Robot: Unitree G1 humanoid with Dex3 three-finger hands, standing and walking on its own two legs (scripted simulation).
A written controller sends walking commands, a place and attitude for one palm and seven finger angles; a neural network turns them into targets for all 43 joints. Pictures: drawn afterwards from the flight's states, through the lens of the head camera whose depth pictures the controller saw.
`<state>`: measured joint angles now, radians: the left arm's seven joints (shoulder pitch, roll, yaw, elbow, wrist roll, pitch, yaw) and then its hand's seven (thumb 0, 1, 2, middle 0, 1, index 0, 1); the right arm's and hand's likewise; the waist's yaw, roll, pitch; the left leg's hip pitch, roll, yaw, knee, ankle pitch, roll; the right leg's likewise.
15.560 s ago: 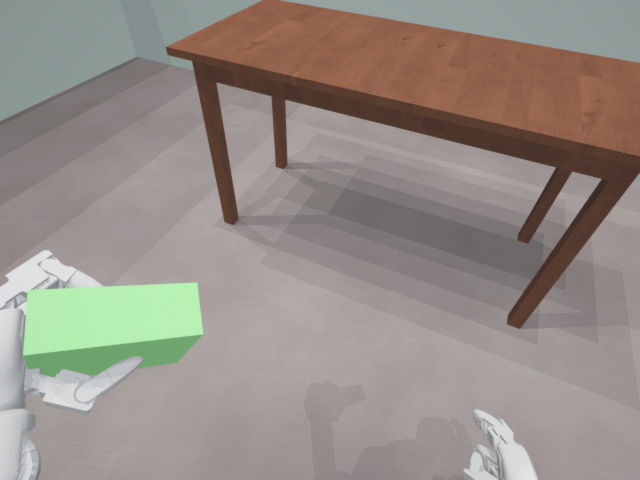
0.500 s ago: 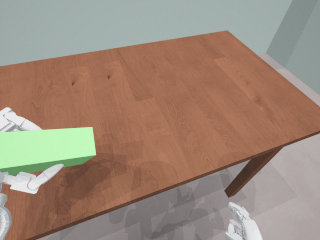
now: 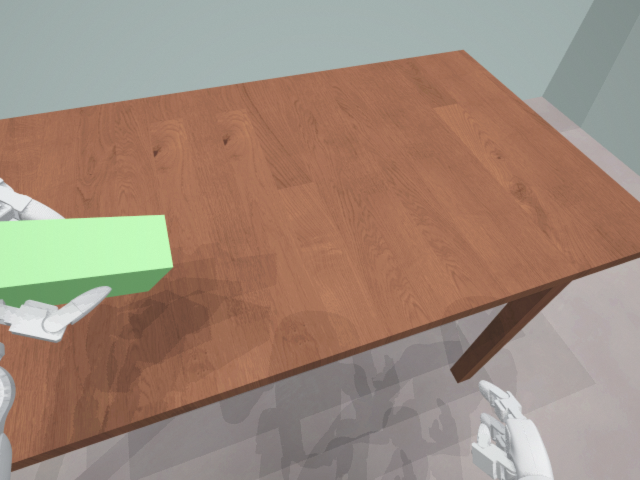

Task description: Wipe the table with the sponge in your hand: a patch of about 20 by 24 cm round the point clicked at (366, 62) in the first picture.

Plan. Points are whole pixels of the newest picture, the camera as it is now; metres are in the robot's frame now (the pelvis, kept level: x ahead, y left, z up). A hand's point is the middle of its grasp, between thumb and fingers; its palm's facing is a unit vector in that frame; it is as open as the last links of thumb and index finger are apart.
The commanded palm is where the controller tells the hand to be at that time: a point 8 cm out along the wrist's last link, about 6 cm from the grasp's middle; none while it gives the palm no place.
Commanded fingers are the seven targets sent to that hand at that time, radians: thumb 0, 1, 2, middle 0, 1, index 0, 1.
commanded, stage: come to a stop and stand still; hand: left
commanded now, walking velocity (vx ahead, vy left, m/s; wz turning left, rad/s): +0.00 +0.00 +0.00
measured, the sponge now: (109, 261) +0.27 +0.25 +0.16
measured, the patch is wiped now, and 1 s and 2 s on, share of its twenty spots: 0.00 0.00 0.00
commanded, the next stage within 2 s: look again from close up in 0.70 s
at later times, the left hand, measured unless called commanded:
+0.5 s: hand (25, 313) +0.20 +0.29 +0.16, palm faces +0.42 -0.84 -0.33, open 9.4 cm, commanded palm +0.14 +0.32 +0.18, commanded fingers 0.00 0.10 1.30 -1.20 -1.60 -1.20 -1.60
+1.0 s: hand (31, 299) +0.22 +0.30 +0.16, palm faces +0.40 -0.84 -0.37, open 9.4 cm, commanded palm +0.15 +0.33 +0.18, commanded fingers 0.00 0.10 1.30 -1.20 -1.60 -1.20 -1.60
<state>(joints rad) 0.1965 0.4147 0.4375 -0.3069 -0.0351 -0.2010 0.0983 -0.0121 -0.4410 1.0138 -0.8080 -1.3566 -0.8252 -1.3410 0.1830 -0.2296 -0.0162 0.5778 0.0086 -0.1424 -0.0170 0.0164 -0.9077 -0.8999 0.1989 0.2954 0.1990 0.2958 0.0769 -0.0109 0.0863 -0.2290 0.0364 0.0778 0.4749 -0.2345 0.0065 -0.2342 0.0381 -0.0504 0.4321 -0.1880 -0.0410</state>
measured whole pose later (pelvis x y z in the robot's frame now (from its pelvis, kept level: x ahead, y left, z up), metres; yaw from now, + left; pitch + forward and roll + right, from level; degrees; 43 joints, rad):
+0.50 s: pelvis -0.01 +0.04 +0.00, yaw +1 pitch -2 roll -1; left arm 0.37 0.33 0.34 -0.44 -0.01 -0.22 0.10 -0.01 -0.44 1.02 -0.81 -1.36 -0.82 -1.34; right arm 0.23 -0.18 0.03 0.61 0.00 -0.19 -0.01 0.02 -0.91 -0.90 0.20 0.30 0.20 0.30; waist 0.04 -0.04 0.06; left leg -0.22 -0.02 0.09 0.48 -0.23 0.07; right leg -0.21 -0.01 -0.04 0.43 -0.17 0.02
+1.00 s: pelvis +0.00 +0.04 +0.00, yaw +1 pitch -2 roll -1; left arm 0.41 0.36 0.36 -0.49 -0.03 -0.21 0.10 -0.01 -0.44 1.02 -0.81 -1.36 -0.82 -1.35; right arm 0.19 -0.18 0.02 0.57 0.00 -0.14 -0.02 0.02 -0.91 -0.90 0.20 0.30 0.20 0.30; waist 0.03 -0.04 0.10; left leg -0.20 -0.03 0.08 0.46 -0.23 0.07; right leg -0.20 -0.02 -0.04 0.41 -0.19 0.02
